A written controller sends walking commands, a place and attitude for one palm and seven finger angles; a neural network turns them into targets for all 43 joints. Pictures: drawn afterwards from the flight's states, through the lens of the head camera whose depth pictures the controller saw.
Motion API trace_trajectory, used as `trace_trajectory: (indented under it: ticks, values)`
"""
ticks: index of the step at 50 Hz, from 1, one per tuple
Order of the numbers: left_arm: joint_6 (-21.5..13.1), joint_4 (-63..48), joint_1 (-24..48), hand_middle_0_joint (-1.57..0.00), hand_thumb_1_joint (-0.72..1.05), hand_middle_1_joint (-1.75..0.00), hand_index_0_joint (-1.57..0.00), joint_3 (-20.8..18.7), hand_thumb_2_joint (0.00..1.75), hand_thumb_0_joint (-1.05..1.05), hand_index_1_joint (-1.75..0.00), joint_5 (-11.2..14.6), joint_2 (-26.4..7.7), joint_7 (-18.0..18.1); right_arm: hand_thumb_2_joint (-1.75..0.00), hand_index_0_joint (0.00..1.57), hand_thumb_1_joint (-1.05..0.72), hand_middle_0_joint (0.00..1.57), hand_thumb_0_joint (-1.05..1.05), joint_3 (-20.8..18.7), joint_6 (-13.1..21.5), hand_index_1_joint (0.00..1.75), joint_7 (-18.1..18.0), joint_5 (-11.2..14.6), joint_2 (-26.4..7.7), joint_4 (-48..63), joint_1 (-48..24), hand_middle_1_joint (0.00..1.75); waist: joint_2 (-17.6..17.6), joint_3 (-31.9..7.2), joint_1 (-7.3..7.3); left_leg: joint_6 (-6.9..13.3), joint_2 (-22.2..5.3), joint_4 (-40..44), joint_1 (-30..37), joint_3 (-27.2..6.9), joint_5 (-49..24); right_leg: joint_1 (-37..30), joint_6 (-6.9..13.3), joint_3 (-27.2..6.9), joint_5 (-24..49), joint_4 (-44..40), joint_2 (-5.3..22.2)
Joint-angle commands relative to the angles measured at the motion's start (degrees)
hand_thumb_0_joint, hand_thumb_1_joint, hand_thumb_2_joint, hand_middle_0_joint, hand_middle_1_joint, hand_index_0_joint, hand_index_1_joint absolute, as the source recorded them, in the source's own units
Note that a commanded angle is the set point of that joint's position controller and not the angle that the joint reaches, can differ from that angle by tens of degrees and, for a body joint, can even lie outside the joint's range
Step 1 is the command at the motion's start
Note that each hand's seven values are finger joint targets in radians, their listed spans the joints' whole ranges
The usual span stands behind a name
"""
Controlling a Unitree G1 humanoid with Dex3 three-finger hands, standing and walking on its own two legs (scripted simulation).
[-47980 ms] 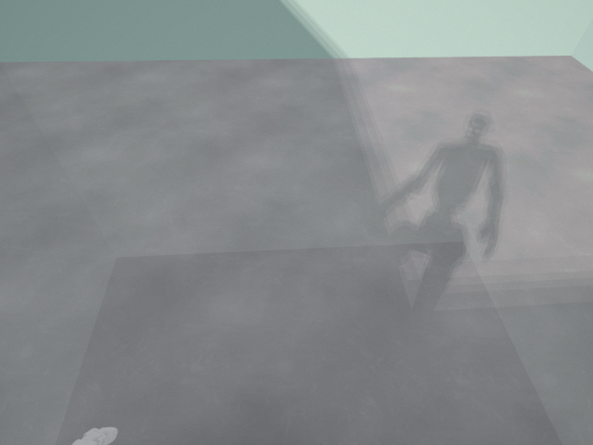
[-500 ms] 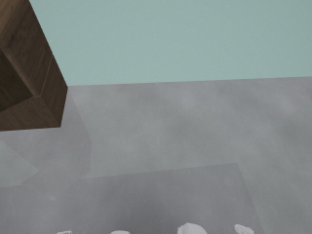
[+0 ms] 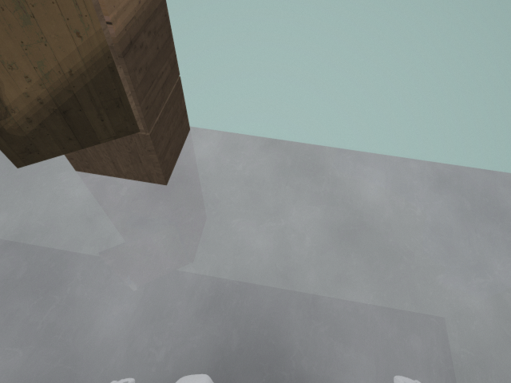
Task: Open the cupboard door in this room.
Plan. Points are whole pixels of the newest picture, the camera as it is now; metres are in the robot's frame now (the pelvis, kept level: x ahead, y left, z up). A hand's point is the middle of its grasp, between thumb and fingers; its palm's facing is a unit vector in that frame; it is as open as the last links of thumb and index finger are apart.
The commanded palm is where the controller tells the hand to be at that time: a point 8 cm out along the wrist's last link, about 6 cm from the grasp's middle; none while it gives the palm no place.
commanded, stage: turn to face it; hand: left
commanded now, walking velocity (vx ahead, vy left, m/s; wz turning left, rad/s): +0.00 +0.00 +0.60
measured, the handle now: out of the picture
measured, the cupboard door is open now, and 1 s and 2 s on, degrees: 37 37 37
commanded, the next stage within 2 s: take the last steps up to it in 0.64 s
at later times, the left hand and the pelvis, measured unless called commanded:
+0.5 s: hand out of the picture +0.04 +0.18 -0.15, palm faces +0.28 -0.92 -0.28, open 7.4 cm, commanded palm none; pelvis +0.02 -0.03 +0.01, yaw +16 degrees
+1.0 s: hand out of the picture -0.02 +0.17 -0.16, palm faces +0.49 -0.84 -0.24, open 7.4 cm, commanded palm none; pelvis +0.04 -0.01 +0.00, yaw +26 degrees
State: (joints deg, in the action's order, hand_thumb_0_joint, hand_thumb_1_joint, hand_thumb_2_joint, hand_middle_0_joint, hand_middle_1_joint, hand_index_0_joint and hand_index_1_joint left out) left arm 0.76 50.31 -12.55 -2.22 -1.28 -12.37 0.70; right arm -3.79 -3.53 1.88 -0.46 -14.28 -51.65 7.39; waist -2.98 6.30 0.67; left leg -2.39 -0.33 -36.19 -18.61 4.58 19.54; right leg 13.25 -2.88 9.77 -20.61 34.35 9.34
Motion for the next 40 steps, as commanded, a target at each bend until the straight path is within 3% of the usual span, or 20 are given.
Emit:
trace_trajectory:
  ticks: [1, 2, 4, 6, 11, 14, 15, 16, 17, 19, 22, 26, 29, 30, 31, 32, 33, 35, 38, 40]
  values:
    - [0.17, -7.34, 2.78, -0.20, 0.90, -0.30, -0.20, -2.16, 0.90, 0.00, -0.30, 0.63, -6.50, 0.13, -0.90, 0.20, -0.90, 0.20, 0.00, -3.88, 2.27, 0.30, -0.93, -0.79, -16.06, 2.36, 11.12, 0.30, 19.31, -12.94, 5.32, 14.92, -24.05, 14.52, 20.33, -30.08, -40.94, 20.32, -2.71, -3.39, -18.62, 25.58, -2.27]
    - [0.68, -7.73, 5.74, -0.20, 0.90, -0.30, -0.20, -2.53, 0.90, 0.00, -0.30, 0.24, -7.78, 0.44, -0.90, 0.20, -0.90, 0.20, 0.00, -3.81, 2.43, 0.30, -1.63, -1.00, -15.63, 1.61, 12.32, 0.30, 12.93, -12.88, 5.82, 16.60, -23.47, 14.43, 18.19, -30.26, -34.92, 21.72, -2.04, -8.01, -16.55, 30.97, -2.35]
    - [0.84, -5.83, 5.99, -0.20, 0.90, -0.30, -0.20, -2.88, 0.90, 0.00, -0.30, 0.53, -7.25, 0.33, -0.90, 0.20, -0.90, 0.20, 0.00, -3.12, 2.59, 0.30, -2.71, -1.09, -13.01, 2.94, 6.11, 0.30, 16.56, -9.64, 3.03, 14.03, -17.38, 15.33, 11.07, -24.65, -26.83, 21.11, -1.96, -10.80, -9.49, 32.38, -2.16]
    - [1.07, -4.24, 3.33, -0.20, 0.90, -0.30, -0.20, -2.98, 0.90, 0.00, -0.30, 0.41, -6.82, -0.24, -0.90, 0.20, -0.90, 0.20, 0.00, -2.34, 2.76, 0.30, -2.74, -1.13, -11.05, 4.06, 1.71, 0.30, 13.93, -8.81, 0.34, 11.45, -13.33, 15.38, 7.79, -19.66, -22.82, 16.93, -1.86, -9.95, -5.68, 28.05, -3.21]
    - [0.86, -4.06, 2.30, -0.20, 0.90, -0.30, -0.20, -2.68, 0.90, 0.00, -0.30, 0.55, -6.03, -0.30, -0.90, 0.20, -0.90, 0.20, 0.00, -2.63, 2.27, 0.30, -2.48, -1.24, -10.97, 3.88, 0.97, 0.30, 12.54, -8.58, 0.20, 10.88, -11.21, 14.91, 4.43, -20.82, -18.87, 8.13, -1.27, -7.63, -5.23, 12.15, -7.01]
    - [0.18, -3.09, -2.64, -0.20, 0.90, -0.30, -0.20, -2.89, 0.90, 0.00, -0.30, 0.73, -6.39, -0.03, -0.90, 0.20, -0.90, 0.20, 0.00, -2.81, 1.82, 0.30, -2.31, -0.88, -10.64, 4.59, -1.06, 0.30, 11.68, -9.55, -2.03, 9.02, -8.86, 11.11, -0.25, -21.33, -17.93, -2.42, -0.58, -6.51, 2.73, -1.52, -8.87]
    - [-0.39, -2.71, -5.11, -0.20, 0.90, -0.30, -0.20, -3.35, 0.90, 0.00, -0.30, 0.53, -8.16, 0.28, -0.90, 0.20, -0.90, 0.20, 0.00, -2.64, 1.82, 0.30, -2.15, -0.45, -9.25, 5.12, -1.66, 0.30, 7.82, -10.22, -3.45, 6.68, -6.06, 6.48, -3.90, -19.52, -14.42, -8.42, -0.03, -8.88, 6.44, -10.18, -6.33]
    - [-1.07, -2.64, -6.57, -0.20, 0.90, -0.30, -0.20, -4.32, 0.90, 0.00, -0.30, -0.38, -13.02, 0.84, -0.90, 0.20, -0.90, 0.20, 0.00, -2.17, 1.81, 0.30, -1.70, 0.15, -5.70, 5.95, -1.29, 0.30, -5.75, -10.51, -4.06, 2.56, 0.99, -4.40, -13.40, -12.27, -1.40, -14.32, 4.06, -23.35, 6.58, -17.61, 6.29]
    - [-1.08, -3.17, -5.70, -0.20, 0.90, -0.30, -0.20, -4.47, 0.90, 0.00, -0.30, -0.67, -16.07, 0.86, -0.90, 0.20, -0.90, 0.20, 0.00, -1.92, 1.91, 0.30, -1.31, -0.14, -4.80, 7.12, -2.16, 0.30, -13.97, -8.46, -4.26, 0.47, 4.44, -19.00, -15.19, -6.42, 15.41, -9.24, 11.01, -31.88, 11.96, -20.23, 18.28]
    - [-1.51, -3.49, -1.97, -0.20, 0.90, -0.30, -0.20, -3.47, 0.90, 0.00, -0.30, -0.14, -11.58, 1.34, -0.90, 0.20, -0.90, 0.20, 0.00, -2.19, 1.30, 0.30, -1.26, -0.46, -5.67, 5.11, -2.44, 0.30, -12.07, -6.47, -1.97, 0.47, 0.39, -32.02, -15.50, -8.91, 11.23, -5.28, 12.67, -25.90, 21.64, -16.49, 13.41]
    - [-1.52, -3.72, 0.07, -0.20, 0.90, -0.30, -0.20, -2.82, 0.90, 0.00, -0.30, -0.36, -9.49, 1.33, -0.90, 0.20, -0.90, 0.20, 0.00, -1.19, 0.93, 0.30, -0.56, -0.23, -2.97, 3.62, -2.09, 0.30, -9.90, -6.71, -0.88, -0.59, -0.40, -25.08, -11.30, -5.13, 8.28, -6.20, 10.11, -13.10, 33.20, -13.12, 8.57]
    - [-1.60, -0.81, -4.57, -0.20, 0.90, -0.30, -0.20, -3.48, 0.90, 0.00, -0.30, -0.62, -11.64, 1.17, -0.90, 0.20, -0.90, 0.20, 0.00, -0.08, 1.60, 0.30, -0.46, 0.16, -0.89, 3.28, -4.78, 0.30, -8.48, -7.50, -3.45, -0.38, 1.09, -8.51, -5.29, -0.79, 7.77, -9.77, 9.84, -11.54, 38.98, -10.39, 9.16]
    - [-1.36, 0.31, -4.24, -0.20, 0.90, -0.30, -0.20, -3.57, 0.90, 0.00, -0.30, 0.11, -11.99, 0.89, -0.90, 0.20, -0.90, 0.20, 0.00, 0.25, 2.26, 0.30, -0.92, 0.01, -1.64, 1.52, -0.73, 0.30, -7.69, -8.67, -1.35, 0.36, 1.95, 6.68, 4.16, 0.31, -3.34, -7.24, 6.39, -8.43, 36.45, -5.32, 7.28]
    - [-1.15, 0.26, -3.39, -0.20, 0.90, -0.30, -0.20, -3.42, 0.90, 0.00, -0.30, 0.56, -11.16, 0.74, -0.90, 0.20, -0.90, 0.20, 0.00, -0.10, 2.66, 0.30, -1.02, -0.16, -3.40, 0.75, 1.49, 0.30, -4.79, -9.53, 0.16, 1.31, 0.03, 12.57, 10.31, -1.41, -10.54, -3.22, 4.05, -6.90, 31.50, -1.47, 6.26]
    - [-0.87, -0.61, -3.77, -0.20, 0.90, -0.30, -0.20, -2.98, 0.90, 0.00, -0.30, 0.80, -8.66, 0.51, -0.90, 0.20, -0.90, 0.20, 0.00, -1.01, 3.20, 0.30, -1.20, -0.55, -7.67, 0.80, 2.98, 0.30, 5.82, -12.01, 0.64, 5.09, -9.76, 14.23, 17.56, -12.88, -23.28, 5.38, 0.62, -3.32, 17.67, 6.66, 1.57]
    - [-0.41, -2.19, -2.82, -0.20, 0.90, -0.30, -0.20, -1.83, 0.90, 0.00, -0.30, 1.09, -5.22, 0.40, -0.90, 0.20, -0.90, 0.20, 0.00, -1.91, 2.98, 0.30, -1.73, -0.94, -12.27, 0.60, 5.80, 0.30, 17.91, -11.67, 1.89, 13.37, -21.57, 14.87, 18.85, -24.98, -41.46, 13.33, -1.89, -3.09, -13.48, 15.04, -2.95]
    - [0.31, -2.58, -0.32, -0.20, 0.90, -0.30, -0.20, -1.81, 0.90, 0.00, -0.30, 0.51, -6.12, 0.71, -0.90, 0.20, -0.90, 0.20, 0.00, -1.91, 2.54, 0.30, -2.22, -1.24, -12.57, 0.03, 6.61, 0.30, 13.15, -11.04, 2.85, 16.22, -22.17, 15.27, 13.88, -24.81, -33.96, 11.95, -0.84, -6.79, -17.16, 21.36, -3.62]
    - [0.93, -1.02, 1.32, -0.20, 0.90, -0.30, -0.20, -2.13, 0.90, 0.00, -0.30, 0.60, -5.98, 0.49, -0.90, 0.20, -0.90, 0.20, 0.00, -1.37, 2.76, 0.30, -3.28, -1.27, -10.12, 0.52, 3.14, 0.30, 17.63, -8.35, 1.46, 14.93, -17.64, 15.85, 10.17, -22.03, -29.91, 14.22, -0.45, -9.55, -12.35, 24.59, -3.44]
    - [0.70, 0.86, -0.29, -0.20, 0.90, -0.30, -0.20, -1.73, 0.90, 0.00, -0.30, 0.65, -3.88, -0.19, -0.90, 0.20, -0.90, 0.20, 0.00, -0.61, 3.14, 0.30, -3.59, -1.38, -8.38, 0.56, 1.33, 0.30, 11.57, -8.95, -0.21, 12.71, -13.88, 14.86, 9.11, -16.83, -29.17, 8.98, -0.07, -7.78, -9.38, 16.88, -5.18]
    - [0.12, 1.67, -2.36, -0.20, 0.90, -0.30, -0.20, -1.69, 0.90, 0.00, -0.30, 0.43, -3.35, -0.63, -0.90, 0.20, -0.90, 0.20, 0.00, -0.66, 3.12, 0.30, -3.32, -1.24, -8.36, -0.01, 1.52, 0.30, 12.75, -10.15, -0.82, 11.56, -11.67, 14.96, 7.68, -15.65, -17.68, 4.03, 0.34, -5.39, -7.63, 9.01, -7.11]
